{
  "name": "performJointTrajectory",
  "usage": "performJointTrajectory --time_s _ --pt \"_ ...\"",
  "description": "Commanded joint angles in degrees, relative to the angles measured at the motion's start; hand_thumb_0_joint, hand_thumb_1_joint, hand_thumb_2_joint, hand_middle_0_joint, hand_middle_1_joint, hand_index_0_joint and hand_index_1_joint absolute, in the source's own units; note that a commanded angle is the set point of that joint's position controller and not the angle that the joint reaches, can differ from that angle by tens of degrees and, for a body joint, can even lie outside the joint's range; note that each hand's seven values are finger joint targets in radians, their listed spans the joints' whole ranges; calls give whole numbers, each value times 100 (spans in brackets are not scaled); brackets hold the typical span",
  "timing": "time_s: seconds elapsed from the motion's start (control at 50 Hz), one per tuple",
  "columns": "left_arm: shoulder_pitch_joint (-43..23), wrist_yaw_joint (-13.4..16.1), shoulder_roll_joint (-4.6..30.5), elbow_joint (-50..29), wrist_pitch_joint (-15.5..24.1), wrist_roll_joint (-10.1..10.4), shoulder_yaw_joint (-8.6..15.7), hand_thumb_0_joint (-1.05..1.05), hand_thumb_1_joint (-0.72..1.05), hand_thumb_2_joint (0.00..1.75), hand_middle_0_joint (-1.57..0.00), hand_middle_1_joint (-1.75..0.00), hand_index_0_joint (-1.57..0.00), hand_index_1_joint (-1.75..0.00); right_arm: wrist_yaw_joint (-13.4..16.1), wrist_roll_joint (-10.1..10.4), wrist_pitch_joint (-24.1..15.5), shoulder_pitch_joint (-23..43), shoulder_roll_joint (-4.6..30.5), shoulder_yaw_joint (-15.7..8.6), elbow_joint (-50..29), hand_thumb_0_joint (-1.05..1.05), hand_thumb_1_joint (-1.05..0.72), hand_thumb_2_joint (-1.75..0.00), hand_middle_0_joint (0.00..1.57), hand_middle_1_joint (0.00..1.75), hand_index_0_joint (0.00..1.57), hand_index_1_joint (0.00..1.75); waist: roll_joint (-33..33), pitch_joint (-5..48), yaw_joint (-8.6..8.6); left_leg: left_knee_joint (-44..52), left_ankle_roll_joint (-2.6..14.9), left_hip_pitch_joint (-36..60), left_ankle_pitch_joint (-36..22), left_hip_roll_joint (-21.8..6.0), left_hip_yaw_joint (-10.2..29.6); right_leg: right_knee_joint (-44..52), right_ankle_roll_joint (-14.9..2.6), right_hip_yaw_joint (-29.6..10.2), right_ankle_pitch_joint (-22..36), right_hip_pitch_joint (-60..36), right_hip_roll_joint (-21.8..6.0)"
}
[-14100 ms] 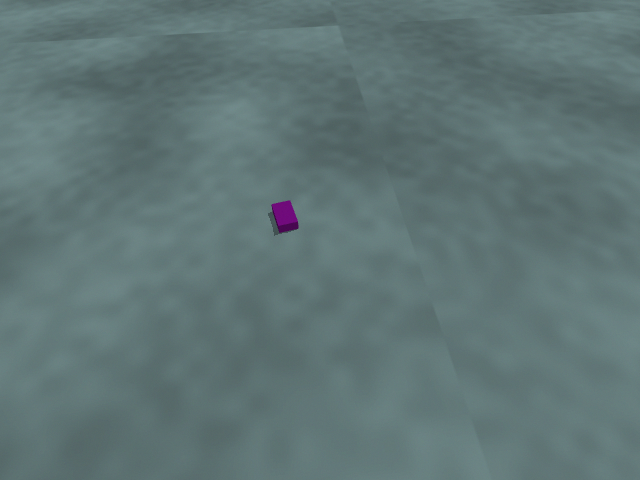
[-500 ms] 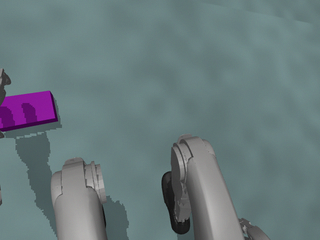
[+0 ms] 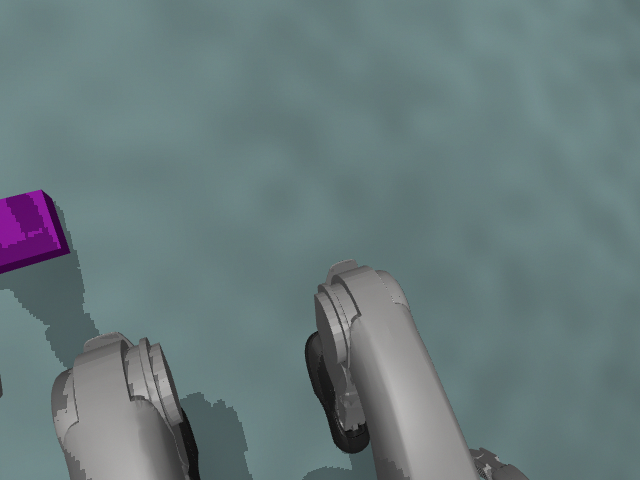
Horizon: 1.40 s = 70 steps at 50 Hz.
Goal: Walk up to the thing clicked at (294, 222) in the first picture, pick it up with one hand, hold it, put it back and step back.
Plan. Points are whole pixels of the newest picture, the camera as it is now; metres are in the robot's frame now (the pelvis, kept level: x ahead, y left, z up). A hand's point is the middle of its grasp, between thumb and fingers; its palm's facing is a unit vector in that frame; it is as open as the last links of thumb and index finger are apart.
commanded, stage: approach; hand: left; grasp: from above
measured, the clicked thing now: out of the picture +0.48 +0.32 -0.30
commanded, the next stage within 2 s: close in in 0.06 s
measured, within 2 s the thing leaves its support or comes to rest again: neither
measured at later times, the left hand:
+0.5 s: hand out of the picture +0.46 +0.31 -0.21, palm faces -0.44 -0.10 -0.89, open 14.1 cm
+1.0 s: hand out of the picture +0.46 +0.32 -0.26, palm faces -0.46 -0.13 -0.88, open 14.3 cm
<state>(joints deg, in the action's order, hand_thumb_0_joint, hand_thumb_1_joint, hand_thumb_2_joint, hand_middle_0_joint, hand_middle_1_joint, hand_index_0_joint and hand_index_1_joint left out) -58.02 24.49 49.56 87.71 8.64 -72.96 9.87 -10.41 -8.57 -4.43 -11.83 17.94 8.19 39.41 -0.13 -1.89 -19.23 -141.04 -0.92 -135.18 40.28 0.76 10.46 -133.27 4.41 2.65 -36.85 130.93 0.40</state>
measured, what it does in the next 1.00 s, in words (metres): stands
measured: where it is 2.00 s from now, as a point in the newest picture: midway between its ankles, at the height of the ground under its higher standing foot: (267, 449)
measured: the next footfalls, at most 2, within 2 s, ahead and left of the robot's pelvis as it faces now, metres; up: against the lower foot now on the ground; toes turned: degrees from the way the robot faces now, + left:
none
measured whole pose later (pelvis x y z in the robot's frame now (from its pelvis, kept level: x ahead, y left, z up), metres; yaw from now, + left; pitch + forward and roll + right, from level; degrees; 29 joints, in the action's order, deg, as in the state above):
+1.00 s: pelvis +0.00 +0.01 -0.02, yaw -4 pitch +29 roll -15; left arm -60.0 31.5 59.7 97.3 15.3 -77.4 10.9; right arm -13.5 -14.8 -9.4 -9.0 19.6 13.7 37.8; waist 5.9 -8.6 -21.5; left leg -147.4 -0.4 -135.6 42.3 1.1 14.4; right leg -136.1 4.2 5.8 -37.5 129.4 1.5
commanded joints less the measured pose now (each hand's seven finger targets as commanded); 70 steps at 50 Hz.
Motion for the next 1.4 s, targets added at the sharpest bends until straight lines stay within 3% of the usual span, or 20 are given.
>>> performJointTrajectory --time_s 0.0,0.12,0.18,0.38,0.48,0.56,0.66,0.68,0.7,0.72,0.78,0.86,0.88,0.92,1.0,1.1,1.16,1.18,1.32,1.38 --pt "-1538 -298 1651 -1117 182 268 -68 0 -59 103 -6 -104 -6 -104 115 44 22 -1080 1551 -583 -39 0 -90 -89 20 30 20 30 -1659 3831 41 1386 277 2460 -955 73 -765 1268 -614 648 939 -2328 124" --pt "-2040 -501 959 -1494 819 242 -569 0 -57 107 -7 -107 -7 -108 161 -42 99 -1316 1587 -691 145 0 -90 -90 20 30 20 30 -1830 3875 -208 1350 165 3092 -1026 26 -586 1336 -618 817 957 -1965 99" --pt "-2004 -294 1111 -1325 935 56 -527 0 -57 102 -6 -104 -6 -103 165 -79 138 -1268 1589 -688 145 0 -90 -90 20 30 20 30 -2014 3976 -51 1392 116 3329 -1219 34 -578 1220 -636 864 1115 -1876 100" --pt "-2156 611 1514 -147 651 -587 -270 0 -57 104 -7 -100 -5 -102 27 -232 31 -936 1651 -445 7 0 -89 -90 20 30 20 30 -2345 3652 -174 1487 142 3437 -1407 15 -545 919 -603 941 1366 -1615 125" --pt "-2234 810 1622 316 502 -591 -270 0 -55 103 -6 -99 -5 -101 -22 -296 -160 -819 1749 -323 -64 0 -89 -90 20 30 20 30 -2058 3239 -396 1397 220 2961 -951 1 -505 937 -552 947 1039 -1509 162" --pt "-2162 907 1956 334 452 -470 -90 0 -54 101 -6 -101 -6 -101 -41 -315 -338 -715 1856 -238 -196 0 -89 -90 20 30 20 30 -2144 3397 -307 1356 194 3056 -957 -25 -450 842 -549 961 1048 -1608 166" --pt "-2087 879 2112 329 470 -427 -33 0 -56 101 -6 -100 -5 -101 -105 -423 -494 -775 1940 -146 -153 0 -89 -90 20 30 20 30 -2371 3338 -434 1189 150 3180 -1049 -68 -390 719 -541 1017 1130 -1644 190" --pt "-1961 904 2387 277 478 -405 141 0 -56 101 -6 -100 -5 -101 -107 -420 -487 -791 1946 -134 -117 0 -89 -90 20 30 20 30 -2432 3467 -300 1243 141 3172 -1077 -75 -377 737 -562 1025 1129 -1778 219" --pt "-1892 877 2264 404 467 -447 83 0 -57 102 -6 -99 -4 -101 -127 -448 -501 -838 1989 -128 -155 0 -90 -90 20 30 20 30 -2357 3271 -434 1119 138 3128 -1158 -81 -389 698 -555 1037 1199 -1721 207" --pt "-1786 898 2405 301 483 -416 214 0 -57 102 -6 -99 -4 -100 -130 -466 -477 -891 1982 -128 -96 0 -89 -90 20 30 20 30 -2408 3381 -334 1155 134 3101 -1296 -73 -393 735 -563 1048 1277 -1896 238" --pt "-1753 836 2339 397 557 -388 193 0 -58 103 -6 -98 -4 -100 -165 -536 -491 -921 2056 -87 -130 0 -89 -90 20 30 20 30 -2257 3114 -475 993 114 3017 -1357 -91 -353 711 -566 1119 1320 -1815 233" --pt "-1564 868 2509 288 658 -398 251 0 -57 103 -6 -98 -4 -100 -206 -585 -462 -947 1985 -10 -88 0 -89 -90 20 30 20 30 -2398 3288 -370 1004 90 3136 -1472 -115 -307 675 -569 1138 1432 -2074 263" --pt "-1582 851 2375 333 668 -410 153 0 -58 104 -6 -98 -4 -100 -231 -600 -476 -953 2011 -13 -96 0 -89 -90 20 30 20 30 -2342 3166 -489 912 96 3095 -1529 -120 -325 660 -557 1146 1506 -2036 270" --pt "-1522 892 2361 340 692 -353 173 0 -58 104 -6 -97 -4 -99 -236 -600 -465 -930 2044 -12 -79 0 -89 -90 20 30 20 30 -2318 3170 -454 919 90 3114 -1612 -124 -286 667 -561 1184 1564 -2063 279" --pt "-1571 986 2197 359 745 -375 -54 0 -58 103 -6 -97 -4 -99 -253 -601 -488 -780 2027 1 -92 0 -89 -90 20 30 20 30 -2329 3137 -449 948 93 3074 -1461 -137 -268 682 -550 1196 1504 -2071 306" --pt "-1696 1144 2380 440 752 -488 50 0 -57 104 -7 -97 -5 -100 -313 -646 -542 -768 2076 52 -26 0 -89 -90 20 30 20 30 -2359 2880 -549 934 80 3090 -1392 -155 -236 641 -532 1258 1431 -1884 297" --pt "-1769 1222 2143 518 715 -458 -148 0 -57 103 -6 -98 -4 -100 -357 -654 -625 -600 2106 31 -75 0 -89 -90 20 30 20 30 -2450 2842 -579 968 70 3120 -1301 -167 -208 628 -517 1267 1397 -1846 305" --pt "-1670 1279 2377 611 695 -467 22 0 -56 102 -7 -98 -5 -100 -362 -663 -619 -666 2095 67 -16 0 -89 -90 20 30 20 30 -2395 2905 -534 1007 82 3115 -1307 -171 -189 644 -508 1272 1415 -1939 315" --pt "-1678 1337 2281 817 591 -441 -93 0 -55 102 -7 -99 -5 -101 -429 -641 -749 -520 2147 93 -51 0 -90 -90 20 30 20 30 -2379 2731 -594 1050 74 3054 -1166 -185 -131 609 -501 1266 1326 -1852 311" --pt "-1758 1351 2326 757 578 -417 -67 0 -41 94 -13 -101 -13 -100 -467 -643 -796 -529 2154 134 -64 0 -89 -90 20 30 20 30 -2354 2733 -613 1040 77 3011 -1239 -194 -102 599 -489 1261 1400 -1935 297"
